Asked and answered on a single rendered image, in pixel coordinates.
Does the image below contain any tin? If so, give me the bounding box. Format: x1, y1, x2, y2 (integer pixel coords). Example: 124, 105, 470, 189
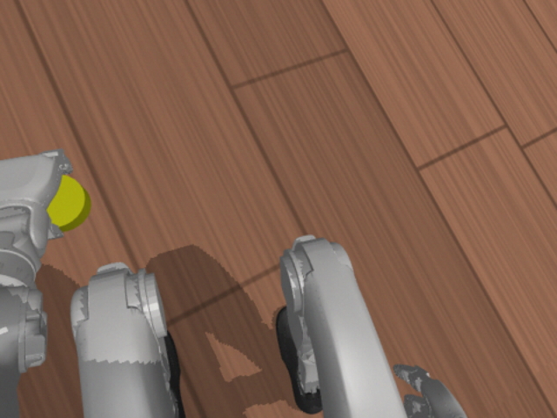
46, 175, 91, 232

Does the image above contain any left robot foot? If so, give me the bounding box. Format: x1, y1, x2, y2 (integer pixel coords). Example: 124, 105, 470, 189
164, 330, 186, 418

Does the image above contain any left robot hand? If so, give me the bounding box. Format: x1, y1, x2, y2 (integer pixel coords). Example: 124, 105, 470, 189
0, 148, 73, 239

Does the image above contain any left robot arm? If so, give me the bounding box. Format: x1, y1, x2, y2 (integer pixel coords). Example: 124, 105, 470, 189
0, 199, 49, 418

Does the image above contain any right robot hand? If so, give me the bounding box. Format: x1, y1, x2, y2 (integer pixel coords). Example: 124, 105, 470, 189
393, 364, 467, 418

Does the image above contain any right robot foot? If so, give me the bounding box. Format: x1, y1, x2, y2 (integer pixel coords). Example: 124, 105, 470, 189
276, 307, 323, 415

